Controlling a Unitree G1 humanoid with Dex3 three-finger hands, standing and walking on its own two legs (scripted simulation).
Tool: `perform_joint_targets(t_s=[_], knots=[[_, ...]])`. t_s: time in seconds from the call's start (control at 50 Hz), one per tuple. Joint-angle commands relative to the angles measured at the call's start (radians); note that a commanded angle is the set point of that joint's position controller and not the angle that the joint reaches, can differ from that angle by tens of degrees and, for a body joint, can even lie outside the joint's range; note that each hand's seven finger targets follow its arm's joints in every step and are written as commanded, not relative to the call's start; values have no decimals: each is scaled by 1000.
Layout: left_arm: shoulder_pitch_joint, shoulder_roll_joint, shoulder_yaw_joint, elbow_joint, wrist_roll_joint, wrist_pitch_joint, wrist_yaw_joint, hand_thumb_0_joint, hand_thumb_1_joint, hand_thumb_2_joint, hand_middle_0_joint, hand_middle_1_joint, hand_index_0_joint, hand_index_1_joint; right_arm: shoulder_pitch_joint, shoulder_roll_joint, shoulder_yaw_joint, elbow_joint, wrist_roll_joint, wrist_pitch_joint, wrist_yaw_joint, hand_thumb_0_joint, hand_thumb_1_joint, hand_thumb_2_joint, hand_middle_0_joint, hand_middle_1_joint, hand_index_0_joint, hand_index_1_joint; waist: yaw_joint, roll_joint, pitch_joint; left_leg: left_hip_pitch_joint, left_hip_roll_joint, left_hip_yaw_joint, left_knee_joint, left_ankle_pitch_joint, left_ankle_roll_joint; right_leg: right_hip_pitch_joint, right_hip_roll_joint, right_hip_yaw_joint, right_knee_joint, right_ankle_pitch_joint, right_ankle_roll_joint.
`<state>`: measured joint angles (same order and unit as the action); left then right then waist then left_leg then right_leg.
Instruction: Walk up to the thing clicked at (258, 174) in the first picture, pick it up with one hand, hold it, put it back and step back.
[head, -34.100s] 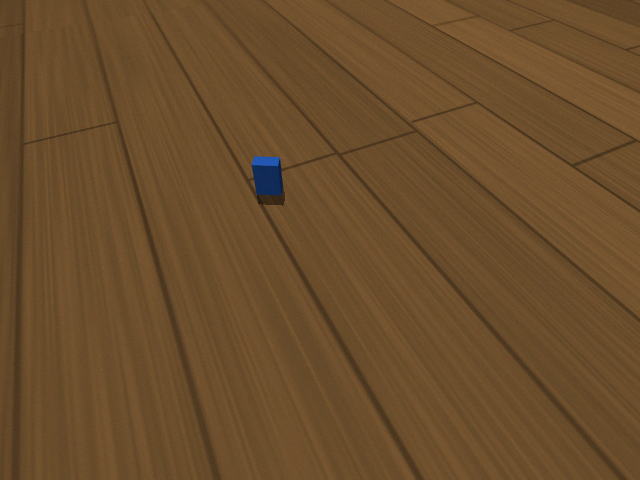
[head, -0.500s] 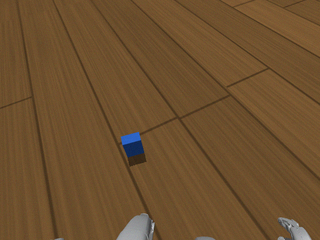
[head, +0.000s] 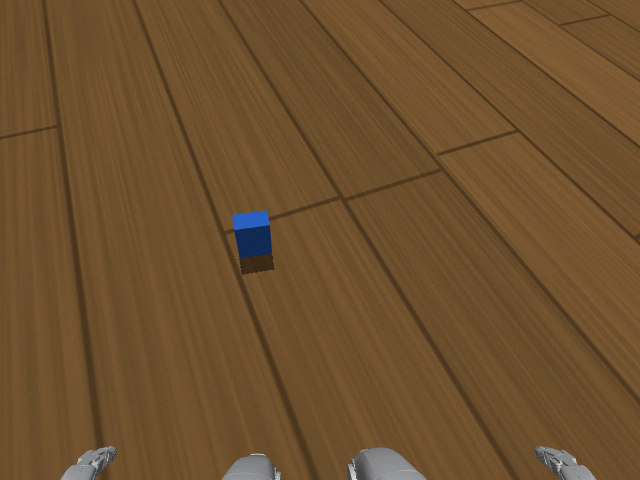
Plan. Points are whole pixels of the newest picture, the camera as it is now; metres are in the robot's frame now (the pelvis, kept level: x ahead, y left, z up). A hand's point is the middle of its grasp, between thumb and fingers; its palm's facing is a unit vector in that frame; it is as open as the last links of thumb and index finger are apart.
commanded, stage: step back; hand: left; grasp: from the side
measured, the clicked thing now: (253, 235) +0.90 +0.23 -0.68
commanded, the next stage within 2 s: stand in 1.32 s
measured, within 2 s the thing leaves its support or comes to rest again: neither
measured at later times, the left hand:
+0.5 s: hand out of the picture -0.07 +0.27 -0.14, palm faces +0.09 -0.89 -0.44, open 7.4 cm
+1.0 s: hand out of the picture -0.03 +0.25 -0.15, palm faces +0.09 -0.93 -0.36, open 7.4 cm
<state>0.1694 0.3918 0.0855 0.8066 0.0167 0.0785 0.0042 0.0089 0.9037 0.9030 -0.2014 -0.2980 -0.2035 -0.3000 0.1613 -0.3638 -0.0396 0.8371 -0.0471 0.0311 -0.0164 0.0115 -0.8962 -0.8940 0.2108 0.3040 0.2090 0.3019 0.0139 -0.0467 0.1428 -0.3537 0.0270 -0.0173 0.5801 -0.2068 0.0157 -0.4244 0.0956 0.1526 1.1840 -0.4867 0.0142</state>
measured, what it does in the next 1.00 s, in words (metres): steps on the spot: right foot, then left foot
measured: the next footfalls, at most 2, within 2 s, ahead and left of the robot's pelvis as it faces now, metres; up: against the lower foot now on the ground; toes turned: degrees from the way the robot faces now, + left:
right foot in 0.12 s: -0.05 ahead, -0.16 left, +0.00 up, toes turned +0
left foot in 0.46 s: -0.04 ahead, +0.12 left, +0.00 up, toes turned +3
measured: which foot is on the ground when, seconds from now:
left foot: down 0.00-0.16, up 0.18-0.44, down 0.46-1.00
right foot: up 0.00-0.10, down 0.12-0.50, up 0.52-0.72, down 0.74-1.00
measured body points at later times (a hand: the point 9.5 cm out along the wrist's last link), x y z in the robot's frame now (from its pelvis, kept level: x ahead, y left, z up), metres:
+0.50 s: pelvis -0.12 -0.02 -0.01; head -0.10 -0.02 +0.44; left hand -0.07 +0.32 -0.11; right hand -0.06 -0.33 -0.14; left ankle -0.12 +0.11 -0.73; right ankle -0.09 -0.15 -0.73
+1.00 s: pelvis -0.09 -0.01 +0.00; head -0.07 -0.01 +0.45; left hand -0.04 +0.30 -0.12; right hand +0.01 -0.32 -0.13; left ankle -0.08 +0.12 -0.73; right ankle -0.06 -0.14 -0.73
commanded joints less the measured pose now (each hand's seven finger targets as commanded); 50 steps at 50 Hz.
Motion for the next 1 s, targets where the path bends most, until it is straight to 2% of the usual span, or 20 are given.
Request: perform_joint_targets(t_s=[0.0,0.08,0.1,0.12,0.14,0.16,0.24,0.36,0.44,0.46,0.48,0.5,0.52,0.58,0.64,0.72,0.76,0.78,0.8,0.98], knots=[[23,153,27,-60,2,-52,17,0,900,900,-200,-300,-200,-300,5,-250,-75,-77,9,-13,-13,0,-900,-900,200,300,200,300,-31,265,-215,325,214,-174,-91,290,231,-25,-82,-66,-348,-45,27],[141,155,31,52,8,-80,19,0,900,900,-200,-300,-200,-300,-42,-285,-77,-68,18,21,1,0,-900,-900,200,300,200,300,14,256,-263,164,158,-106,32,163,152,257,-61,-188,-818,204,-16],[149,198,45,70,22,-84,18,0,900,900,-200,-300,-200,-300,-43,-245,-64,-70,23,25,3,0,-900,-900,200,300,200,300,12,153,-228,12,101,-84,106,-4,106,312,-91,-84,-800,211,-33],[145,284,68,58,37,-86,18,0,900,900,-200,-300,-200,-300,-37,-181,-46,-94,30,22,3,0,-900,-900,200,300,200,300,15,-108,-175,-231,-39,-60,253,-285,35,312,-265,222,-839,85,-92],[53,404,90,13,37,-78,18,0,900,900,-200,-300,-200,-300,-102,-203,-64,-112,25,25,-13,0,-900,-900,200,300,200,300,62,-217,-109,-187,-92,-137,416,-402,-19,-1,-501,450,-947,-88,-259],[-21,408,87,-15,36,-79,23,0,900,900,-200,-300,-200,-300,-109,-262,-90,-94,21,28,-16,0,-900,-900,200,300,200,300,49,-217,-12,-123,-48,-194,543,-370,-31,-181,-548,529,-1004,-208,-302],[-60,231,56,4,23,-99,27,0,900,900,-200,-300,-200,-300,24,-202,-57,-3,34,7,0,0,-900,-900,200,300,200,300,-31,-53,-76,-175,-124,-153,556,-184,-29,122,-267,36,-778,231,-141],[65,271,78,27,36,-113,18,0,900,900,-200,-300,-200,-300,-35,-211,-59,-5,10,-26,19,0,-900,-900,200,300,200,300,72,-168,-108,-193,-21,-75,184,-314,-49,335,-365,167,-831,-167,-209],[32,238,44,25,19,-93,5,0,900,900,-200,-300,-200,-300,63,-194,-72,70,5,-55,24,0,-900,-900,200,300,200,300,7,-96,-139,186,-77,30,-244,-148,-5,172,-302,9,-661,128,-148],[52,190,25,23,18,-92,5,0,900,900,-200,-300,-200,-300,98,-223,-88,85,-2,-60,21,0,-900,-900,200,300,200,300,-4,16,-165,337,-19,-94,-229,-129,18,36,-256,-48,-530,167,-106],[22,120,4,7,1,-95,1,0,900,900,-200,-300,-200,-300,113,-301,-100,80,-9,-66,16,0,-900,-900,200,300,200,300,-28,259,-158,361,213,-487,-336,-307,107,-166,-114,-167,-350,35,-33],[-79,222,36,19,5,-96,12,0,900,900,-200,-300,-200,-300,104,-391,-113,74,3,-60,21,0,-900,-900,200,300,200,300,-69,219,-79,153,313,-617,-382,-566,239,-142,-127,-132,-270,-109,-34],[-90,258,41,22,10,-101,8,0,900,900,-200,-300,-200,-300,66,-373,-113,63,3,-61,23,0,-900,-900,200,300,200,300,-54,178,-7,38,320,-590,-393,-598,253,-86,-145,-92,-231,-103,-42],[3,199,26,61,-1,-118,-10,0,900,900,-200,-300,-200,-300,1,-242,-73,51,1,-70,22,0,-900,-900,200,300,200,300,-4,178,0,137,166,-305,-306,-302,156,-82,-151,-124,-370,29,-40],[-10,175,26,82,-1,-121,-15,0,900,900,-200,-300,-200,-300,33,-261,-81,66,5,-67,26,0,-900,-900,200,300,200,300,-33,230,-40,93,159,-266,-288,-237,146,58,-114,-178,-488,57,-26],[110,178,30,149,11,-142,9,0,900,900,-200,-300,-200,-300,-31,-182,-50,41,29,-41,24,0,-900,-900,200,300,200,300,48,143,-135,-47,80,-111,-22,-152,71,394,-92,-169,-778,257,-39],[99,295,60,138,28,-150,21,0,900,900,-200,-300,-200,-300,3,-108,-25,28,35,-40,14,0,-900,-900,200,300,200,300,50,-114,-138,-229,-84,-66,239,-344,2,404,-418,338,-951,1,-152],[13,318,60,110,28,-147,16,0,900,900,-200,-300,-200,-300,24,-194,-51,59,28,-33,6,0,-900,-900,200,300,200,300,26,-37,-94,-122,-31,-107,328,-399,-3,221,-506,394,-967,-143,-240],[-41,294,54,92,25,-146,12,0,900,900,-200,-300,-200,-300,72,-215,-60,83,27,-37,7,0,-900,-900,200,300,200,300,-5,-34,-56,-69,-1,-97,311,-391,-6,147,-493,358,-937,-106,-266],[-116,189,8,92,3,-126,3,0,900,900,-200,-300,-200,-300,113,-176,-60,157,14,-67,8,0,-900,-900,200,300,200,300,-52,-52,-168,213,-16,-13,-178,13,-7,133,-284,-69,-667,420,-112]])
